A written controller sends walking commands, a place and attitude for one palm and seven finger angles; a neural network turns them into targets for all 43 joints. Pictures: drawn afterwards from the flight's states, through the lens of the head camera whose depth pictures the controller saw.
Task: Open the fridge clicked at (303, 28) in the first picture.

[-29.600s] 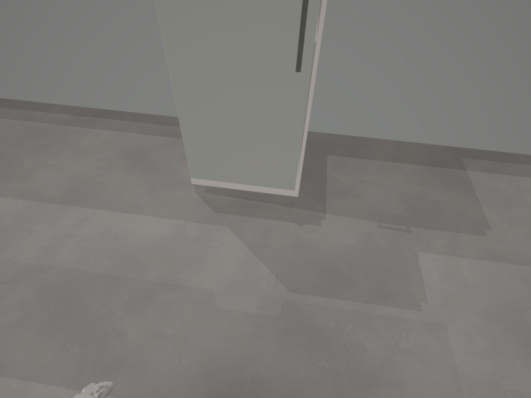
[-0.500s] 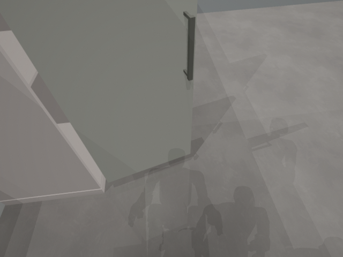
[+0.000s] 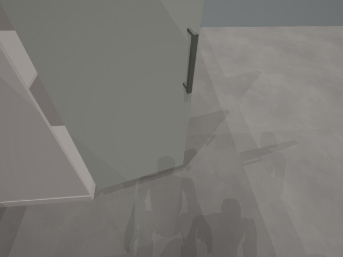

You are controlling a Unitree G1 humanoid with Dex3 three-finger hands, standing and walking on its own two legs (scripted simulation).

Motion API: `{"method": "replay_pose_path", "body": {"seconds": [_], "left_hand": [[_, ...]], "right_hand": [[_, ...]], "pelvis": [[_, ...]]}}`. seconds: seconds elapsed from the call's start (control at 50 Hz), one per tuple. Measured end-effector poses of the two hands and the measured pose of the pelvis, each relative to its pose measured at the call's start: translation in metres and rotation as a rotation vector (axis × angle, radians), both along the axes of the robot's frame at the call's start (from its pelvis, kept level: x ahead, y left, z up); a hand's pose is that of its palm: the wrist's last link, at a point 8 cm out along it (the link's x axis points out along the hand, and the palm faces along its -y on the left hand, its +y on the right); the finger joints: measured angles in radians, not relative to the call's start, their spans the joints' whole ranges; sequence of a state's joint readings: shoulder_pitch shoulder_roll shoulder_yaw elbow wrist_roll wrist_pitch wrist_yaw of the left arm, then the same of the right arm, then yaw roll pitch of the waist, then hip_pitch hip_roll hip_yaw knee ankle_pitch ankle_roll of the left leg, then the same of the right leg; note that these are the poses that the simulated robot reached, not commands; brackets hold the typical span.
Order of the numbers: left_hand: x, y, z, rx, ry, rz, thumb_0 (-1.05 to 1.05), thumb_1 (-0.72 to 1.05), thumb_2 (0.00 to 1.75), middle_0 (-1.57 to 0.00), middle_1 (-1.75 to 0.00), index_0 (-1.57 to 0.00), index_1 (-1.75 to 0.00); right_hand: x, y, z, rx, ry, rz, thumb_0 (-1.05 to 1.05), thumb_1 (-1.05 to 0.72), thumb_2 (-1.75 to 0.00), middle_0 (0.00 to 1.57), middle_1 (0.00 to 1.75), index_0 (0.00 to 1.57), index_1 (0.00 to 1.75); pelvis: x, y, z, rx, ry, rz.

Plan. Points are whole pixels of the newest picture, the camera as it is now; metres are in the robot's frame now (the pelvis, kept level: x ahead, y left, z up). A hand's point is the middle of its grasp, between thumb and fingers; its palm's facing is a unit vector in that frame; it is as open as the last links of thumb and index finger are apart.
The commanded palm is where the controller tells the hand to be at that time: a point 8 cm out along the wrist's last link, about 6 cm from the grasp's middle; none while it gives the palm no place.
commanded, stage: let the arm hang, fingers relaxed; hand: right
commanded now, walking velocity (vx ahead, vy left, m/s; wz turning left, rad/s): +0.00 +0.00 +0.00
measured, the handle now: (189, 63) +0.74 -0.02 +0.08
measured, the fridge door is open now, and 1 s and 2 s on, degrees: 75 75 75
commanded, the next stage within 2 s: look to check the result in 0.24 s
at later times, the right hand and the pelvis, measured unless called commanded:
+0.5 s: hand out of the picture +0.02 -0.15 -0.17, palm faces +0.03 +0.98 -0.18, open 7.3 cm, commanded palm none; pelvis +0.02 +0.02 +0.00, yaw +0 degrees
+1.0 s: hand out of the picture +0.05 -0.17 -0.17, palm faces +0.02 +0.98 -0.21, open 7.4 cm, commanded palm none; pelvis +0.03 +0.02 +0.00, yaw +0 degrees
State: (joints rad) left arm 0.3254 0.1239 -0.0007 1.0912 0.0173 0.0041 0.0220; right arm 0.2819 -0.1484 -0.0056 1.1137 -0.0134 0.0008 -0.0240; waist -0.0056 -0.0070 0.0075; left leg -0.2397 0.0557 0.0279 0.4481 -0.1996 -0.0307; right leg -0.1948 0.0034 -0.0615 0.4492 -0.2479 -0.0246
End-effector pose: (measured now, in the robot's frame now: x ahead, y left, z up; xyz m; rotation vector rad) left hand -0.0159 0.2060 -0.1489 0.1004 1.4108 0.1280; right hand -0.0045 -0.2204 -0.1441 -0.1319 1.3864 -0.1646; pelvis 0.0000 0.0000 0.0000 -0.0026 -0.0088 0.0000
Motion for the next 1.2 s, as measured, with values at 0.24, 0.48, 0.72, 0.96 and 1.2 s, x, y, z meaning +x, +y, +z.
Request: {"method": "replay_pose_path", "body": {"seconds": [0.24, 0.48, 0.72, 0.96, 1.2], "left_hand": [[0.011, 0.011, 0.003, 0.013, 0.011, 0.014, 0.01, 0.91, 0.9, -0.2, -0.3, -0.19, -0.3], [0.025, 0.021, 0.003, 0.022, 0.013, 0.012, 0.01, 0.91, 0.89, -0.2, -0.3, -0.2, -0.3], [0.037, 0.031, 0.006, 0.042, -0.002, 0.007, 0.0, 0.91, 0.89, -0.2, -0.3, -0.2, -0.3], [0.043, 0.037, 0.007, 0.054, -0.019, 0.005, 0.0, 0.9, 0.89, -0.2, -0.3, -0.2, -0.3], [0.05, 0.047, 0.01, 0.076, -0.031, -0.007, 0.0, 0.9, 0.89, -0.2, -0.3, -0.2, -0.3]], "right_hand": [[0.02, 0.007, 0.0, -0.002, 0.004, 0.012, 0.01, -0.93, -0.9, 0.2, 0.3, 0.2, 0.3], [0.021, 0.017, 0.0, 0.005, 0.028, 0.003, 0.01, -0.91, -0.9, 0.2, 0.3, 0.2, 0.3], [0.032, 0.017, 0.0, 0.004, 0.017, 0.011, 0.01, -0.91, -0.9, 0.2, 0.3, 0.2, 0.3], [0.051, 0.007, 0.003, -0.016, -0.025, 0.026, 0.01, -0.91, -0.9, 0.2, 0.3, 0.2, 0.3], [0.064, -0.006, 0.008, -0.042, -0.052, 0.038, 0.01, -0.91, -0.9, 0.2, 0.3, 0.2, 0.3]], "pelvis": [[0.012, 0.008, 0.001, -0.001, 0.002, 0.006], [0.022, 0.015, 0.002, 0.002, -0.002, 0.005], [0.026, 0.019, 0.003, 0.006, -0.004, 0.007], [0.027, 0.018, 0.004, 0.007, -0.008, 0.008], [0.027, 0.017, 0.005, 0.006, -0.008, 0.007]]}}
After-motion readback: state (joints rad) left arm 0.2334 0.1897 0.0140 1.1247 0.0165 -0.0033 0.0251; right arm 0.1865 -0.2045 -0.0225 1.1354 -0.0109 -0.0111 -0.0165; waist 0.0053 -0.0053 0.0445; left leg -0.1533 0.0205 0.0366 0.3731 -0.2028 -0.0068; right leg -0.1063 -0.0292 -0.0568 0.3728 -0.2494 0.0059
